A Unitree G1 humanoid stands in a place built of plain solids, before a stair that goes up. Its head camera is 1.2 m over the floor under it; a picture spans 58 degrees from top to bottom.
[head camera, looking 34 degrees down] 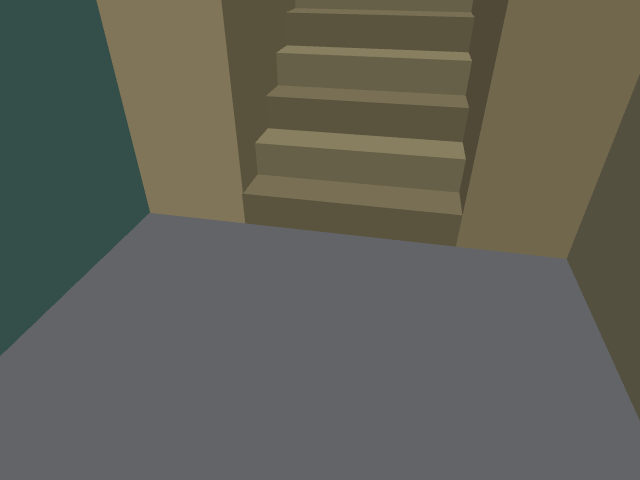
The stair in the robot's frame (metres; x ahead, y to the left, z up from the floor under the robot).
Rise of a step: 0.18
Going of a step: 0.23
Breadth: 1.08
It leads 11 degrees to the right of straight ahead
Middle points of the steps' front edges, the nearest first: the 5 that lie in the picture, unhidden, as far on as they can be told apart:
1.83 -0.14 0.18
2.05 -0.18 0.36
2.28 -0.23 0.53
2.51 -0.28 0.71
2.74 -0.32 0.89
